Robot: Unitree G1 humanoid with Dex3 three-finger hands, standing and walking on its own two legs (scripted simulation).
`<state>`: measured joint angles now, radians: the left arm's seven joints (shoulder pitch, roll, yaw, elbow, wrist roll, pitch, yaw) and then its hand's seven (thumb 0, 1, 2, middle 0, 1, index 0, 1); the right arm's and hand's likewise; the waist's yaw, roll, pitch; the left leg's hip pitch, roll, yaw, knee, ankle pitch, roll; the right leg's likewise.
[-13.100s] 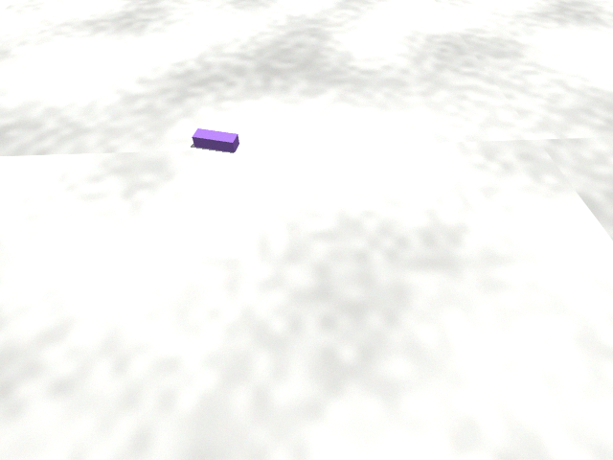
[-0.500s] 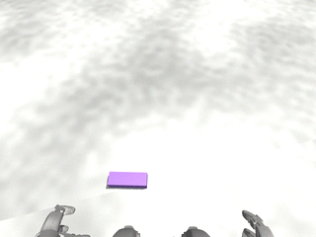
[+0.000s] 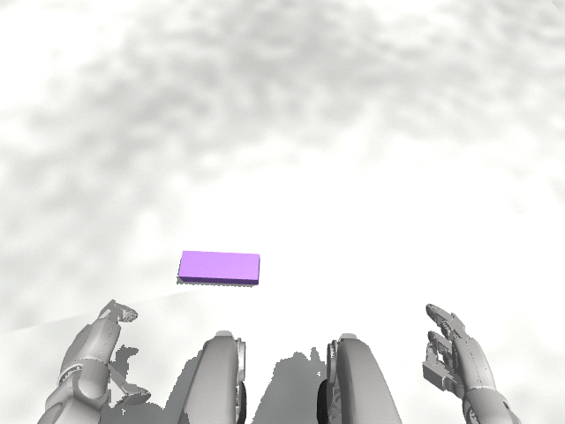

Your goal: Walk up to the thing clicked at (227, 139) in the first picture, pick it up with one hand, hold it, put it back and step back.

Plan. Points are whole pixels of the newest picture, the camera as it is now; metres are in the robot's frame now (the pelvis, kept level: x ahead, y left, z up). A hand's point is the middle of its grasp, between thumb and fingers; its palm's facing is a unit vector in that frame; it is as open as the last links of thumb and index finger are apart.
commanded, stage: rise first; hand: left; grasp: from above
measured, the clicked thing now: (221, 267) +0.47 +0.18 -0.57
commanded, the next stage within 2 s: none
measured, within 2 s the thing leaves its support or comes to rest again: neither
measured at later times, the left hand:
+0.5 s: hand (170, 299) +0.33 +0.25 -0.33, palm faces -0.49 -0.19 -0.85, open 14.0 cm
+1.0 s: hand (184, 280) +0.39 +0.24 -0.41, palm faces -0.48 +0.02 -0.88, open 14.1 cm
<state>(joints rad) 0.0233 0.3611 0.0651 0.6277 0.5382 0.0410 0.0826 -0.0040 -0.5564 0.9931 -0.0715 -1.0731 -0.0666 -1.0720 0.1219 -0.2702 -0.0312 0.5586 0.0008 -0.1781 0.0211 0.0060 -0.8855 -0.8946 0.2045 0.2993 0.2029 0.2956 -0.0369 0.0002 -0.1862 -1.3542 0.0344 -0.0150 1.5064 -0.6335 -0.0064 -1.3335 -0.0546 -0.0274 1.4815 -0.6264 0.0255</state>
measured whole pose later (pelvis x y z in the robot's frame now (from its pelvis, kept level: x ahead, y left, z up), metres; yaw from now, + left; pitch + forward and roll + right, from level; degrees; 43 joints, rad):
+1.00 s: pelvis -0.06 +0.00 -0.25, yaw -4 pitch +34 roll -6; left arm -0.88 0.64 0.05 1.36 1.28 -0.24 0.37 0.00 -0.53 1.02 -0.07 -1.02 -0.07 -1.00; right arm 0.15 -0.26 -0.01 0.77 -0.12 -0.04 0.11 0.00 -0.90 -0.90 0.20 0.30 0.20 0.29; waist -0.19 0.00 -0.09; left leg -2.24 0.03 -0.09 2.31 -0.68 0.00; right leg -2.19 -0.04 -0.04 2.24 -0.66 0.03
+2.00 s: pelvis -0.06 +0.00 -0.28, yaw -7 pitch +34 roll -8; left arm -0.97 0.71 0.07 1.48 1.29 -0.21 0.43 0.00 -0.51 0.99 -0.07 -1.04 -0.08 -1.02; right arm 0.15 -0.28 0.06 0.74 -0.16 -0.06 0.14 0.00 -0.91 -0.90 0.20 0.30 0.20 0.29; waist -0.25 -0.01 -0.03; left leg -2.34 0.03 -0.13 2.44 -0.70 0.00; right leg -2.28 -0.02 -0.06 2.35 -0.67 0.04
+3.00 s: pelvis -0.06 +0.00 -0.28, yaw -7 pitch +34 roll -8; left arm -1.00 0.74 0.06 1.49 1.28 -0.21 0.40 0.00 -0.53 1.02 -0.08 -1.04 -0.08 -1.04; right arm 0.16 -0.28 0.09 0.73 -0.16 -0.06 0.14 0.00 -0.91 -0.90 0.20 0.30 0.20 0.30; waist -0.26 -0.01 -0.03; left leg -2.34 0.02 -0.14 2.42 -0.68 0.00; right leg -2.26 -0.02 -0.07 2.33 -0.66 0.04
